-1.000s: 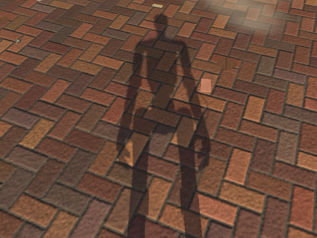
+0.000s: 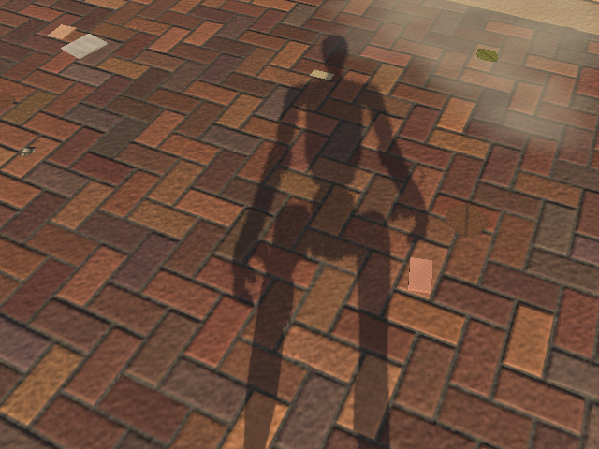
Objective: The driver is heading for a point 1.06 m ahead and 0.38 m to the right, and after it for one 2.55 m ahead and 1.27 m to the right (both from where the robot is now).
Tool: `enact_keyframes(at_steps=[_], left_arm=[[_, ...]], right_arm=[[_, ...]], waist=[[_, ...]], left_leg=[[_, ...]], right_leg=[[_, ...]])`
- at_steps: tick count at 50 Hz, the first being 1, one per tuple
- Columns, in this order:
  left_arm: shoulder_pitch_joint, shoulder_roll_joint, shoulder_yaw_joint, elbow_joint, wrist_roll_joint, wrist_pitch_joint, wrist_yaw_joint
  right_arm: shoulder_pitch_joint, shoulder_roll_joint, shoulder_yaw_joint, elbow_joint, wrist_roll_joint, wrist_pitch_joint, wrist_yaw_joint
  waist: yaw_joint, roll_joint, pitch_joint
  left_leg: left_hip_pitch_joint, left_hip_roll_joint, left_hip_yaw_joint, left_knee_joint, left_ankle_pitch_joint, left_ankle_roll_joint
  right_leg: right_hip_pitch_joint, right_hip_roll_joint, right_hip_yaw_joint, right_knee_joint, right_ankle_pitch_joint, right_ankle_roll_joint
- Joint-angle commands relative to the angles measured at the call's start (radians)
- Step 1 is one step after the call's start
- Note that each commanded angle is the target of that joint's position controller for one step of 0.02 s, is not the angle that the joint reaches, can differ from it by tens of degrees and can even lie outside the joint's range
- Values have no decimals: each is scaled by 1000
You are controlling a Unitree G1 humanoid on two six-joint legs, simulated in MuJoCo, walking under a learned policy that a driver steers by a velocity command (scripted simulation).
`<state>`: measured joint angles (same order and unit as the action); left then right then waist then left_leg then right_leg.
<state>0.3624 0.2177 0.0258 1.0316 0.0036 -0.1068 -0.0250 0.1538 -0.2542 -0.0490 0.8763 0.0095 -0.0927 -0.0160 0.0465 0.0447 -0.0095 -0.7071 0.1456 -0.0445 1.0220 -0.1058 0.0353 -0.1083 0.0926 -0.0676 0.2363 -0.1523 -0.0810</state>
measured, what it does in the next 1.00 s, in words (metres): walks ahead, turning right: left foot, then right foot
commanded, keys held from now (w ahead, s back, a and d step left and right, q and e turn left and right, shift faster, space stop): w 0.26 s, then w+e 0.74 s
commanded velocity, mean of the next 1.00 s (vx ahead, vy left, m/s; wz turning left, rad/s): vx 0.50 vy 0.00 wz -0.31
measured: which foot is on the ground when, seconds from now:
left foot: up 0.00-0.24, down 0.26-0.86, up 0.88-1.00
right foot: down 0.00-0.26, up 0.28-0.84, down 0.86-1.00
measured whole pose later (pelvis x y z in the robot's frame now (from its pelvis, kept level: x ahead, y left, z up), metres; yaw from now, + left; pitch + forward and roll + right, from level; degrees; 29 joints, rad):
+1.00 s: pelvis +0.55 -0.03 -0.01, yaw -22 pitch +1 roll +0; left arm 0.23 0.26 0.09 0.80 -0.01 -0.06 -0.03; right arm 0.17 -0.27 -0.06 0.84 0.01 -0.13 -0.01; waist 0.01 0.02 0.05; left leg -0.46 0.07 -0.04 1.23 -0.35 0.01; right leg -0.33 0.11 -0.01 0.47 -0.16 -0.11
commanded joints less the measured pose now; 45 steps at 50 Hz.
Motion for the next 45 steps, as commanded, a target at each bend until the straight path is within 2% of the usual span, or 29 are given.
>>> enact_keyframes(at_steps=[1, 3, 6, 9, 11, 12, 13, 14, 15, 16, 17, 18, 19, 20, 21, 22, 24, 27, 31, 34, 36, 37, 39, 40, 41, 42, 43, 44, 45], left_arm=[[-24, 143, 22, -61, -6, -9, 19], [18, 158, 24, -51, -14, -6, 23], [80, 165, 27, -27, -22, 5, 25], [104, 172, 33, -13, -22, 22, 31], [77, 189, 40, -19, -20, 32, 33], [52, 191, 40, -27, -17, 37, 33], [35, 167, 30, -39, -8, 40, 32], [54, 121, 9, -71, 12, 35, 31], [190, -16, -26, -56, -14, 10, 18], [113, 118, 5, -48, -44, -9, 17], [16, 167, 22, -80, -61, -18, 20], [-27, 157, 25, -87, -55, -14, 30], [-48, 144, 35, -90, -40, 0, 38], [-7, 115, 35, -83, -39, 15, 35], [19, 87, 34, -74, -40, 29, 34], [25, 75, 37, -72, -41, 39, 33], [-28, 77, 44, -99, -41, 53, 35], [-115, 77, 50, -140, -31, 54, 30], [-238, 61, 44, -189, -23, 48, 8], [-336, 44, 35, -241, -21, 47, -11], [-382, 41, 33, -276, -24, 47, -25], [-393, 42, 34, -292, -26, 47, -32], [-367, 65, 45, -311, -29, 50, -41], [-321, 88, 57, -311, -30, 53, -43], [-222, 125, 77, -296, -34, 54, -42], [-62, 185, 110, -258, -34, 55, -31], [74, 285, 144, -229, -29, 64, -6], [24, 361, 148, -260, -25, 53, -4], [63, 269, 121, -258, -12, 46, -6]], right_arm=[[-30, -23, -1, -55, -4, -5, 5], [-110, -17, 4, -75, 1, -9, 13], [-203, -22, 9, -107, 10, -13, 29], [-250, -36, 8, -141, 14, -23, 51], [-187, -67, -4, -135, 13, -30, 58], [-84, -98, -22, -107, 11, -32, 56], [106, -151, -49, -50, 12, -32, 49], [299, -244, -71, -17, -5, -28, 36], [320, -265, -71, -3, -17, -26, 46], [282, -156, -45, -14, -10, -29, 45], [188, -115, -32, -31, -6, -32, 41], [104, -93, -22, -43, -7, -35, 43], [61, -59, -14, -41, -12, -38, 48], [50, -54, -13, -31, -22, -42, 47], [54, -44, -13, -19, -23, -44, 48], [70, -46, -15, -5, -24, -47, 45], [85, -71, -22, 11, -28, -47, 34], [115, -89, -28, 27, -32, -40, 15], [140, -112, -31, 36, -25, -30, -3], [201, -124, -36, 58, -17, -13, -11], [223, -133, -40, 66, -10, 2, -12], [221, -139, -43, 65, -7, 9, -13], [186, -167, -50, 49, -2, 19, -18], [171, -184, -55, 41, 1, 25, -22], [150, -199, -59, 32, 3, 32, -25], [122, -202, -57, 21, 9, 34, -25], [131, -168, -44, -7, -10, 21, -22], [216, -19, 0, -62, -16, -19, 0], [93, -110, -17, -87, 23, -67, 19]], waist=[[-28, -76, 69], [0, -79, 75], [34, -86, 98], [29, -96, 106], [-20, -121, 62], [-80, -130, -2], [-163, -117, -116], [-207, 34, -283], [-133, 291, -409], [-162, 149, -315], [-142, 93, -173], [-103, -1, -111], [-75, -21, -52], [-43, 35, -47], [-33, 38, -31], [-25, 35, -16], [-23, 21, 21], [-38, 3, 47], [-73, -4, 78], [-109, -18, 109], [-119, -16, 119], [-114, -10, 119], [-74, 27, 78], [-40, 54, 36], [19, 70, -22], [107, 49, -105], [142, -95, -189], [11, -306, -304], [84, -184, -337]], left_leg=[[0, 4, 9, -198, 164, -13], [34, -26, 36, -322, 221, -16], [20, -47, 44, -421, 206, -12], [9, -62, 40, -483, 115, 18], [134, -97, 66, -514, 42, 48], [284, -134, 95, -527, 33, 70], [542, -131, 84, -517, 57, 106], [874, 101, -192, -511, 61, 178], [1147, 289, -659, -664, -126, 321], [1066, 255, -627, -707, -184, 264], [911, 227, -444, -723, -100, 211], [763, 189, -319, -757, 9, 183], [663, 138, -218, -800, 46, 149], [604, 123, -152, -829, 85, 147], [569, 105, -101, -848, 127, 148], [552, 95, -52, -858, 171, 150], [545, 95, 12, -879, 218, 152], [584, 99, 72, -897, 228, 145], [632, 92, 163, -911, 223, 117], [741, 125, 198, -882, 266, 114], [814, 147, 218, -841, 323, 111], [835, 155, 230, -813, 381, 106], [837, 152, 267, -712, 672, 86], [835, 150, 278, -625, 840, 76], [811, 141, 286, -478, 944, 64], [716, 99, 300, -259, 872, 32], [442, 35, 296, 72, 417, -14], [22, -201, 127, 423, -459, -66], [-91, -165, -69, 473, -442, -31]], right_leg=[[-72, -269, 166, -139, 206, -145], [-40, -261, 144, -137, 191, -127], [62, -293, 150, -108, 166, -123], [174, -343, 164, -44, 216, -110], [197, -349, 155, 40, 398, -89], [182, -321, 127, 158, 570, -71], [90, -264, 86, 372, 614, -42], [-156, -181, 42, 731, 263, -7], [-518, -13, 122, 1018, -403, 34], [-616, -70, 236, 1121, -395, 14], [-645, -118, 215, 1111, -291, 1], [-588, -169, 194, 1064, -198, 9], [-548, -197, 191, 1002, -135, 9], [-484, -220, 199, 973, -98, 14], [-458, -223, 192, 959, -85, 19], [-465, -221, 188, 952, -72, 22], [-538, -222, 196, 916, -13, 30], [-627, -214, 212, 787, 112, 42], [-627, -201, 140, 578, 244, 38], [-675, -198, 91, 489, 224, 23], [-697, -189, 55, 455, 163, 10], [-685, -179, 33, 442, 122, 0], [-561, -124, -33, 425, 31, -32], [-471, -86, -64, 434, -20, -52], [-335, -45, -80, 421, -50, -79], [-93, -11, -63, 328, 20, -119], [204, -174, 210, 289, 25, -183], [501, -426, 838, 142, -83, -401], [518, -425, 880, 44, -106, -368]])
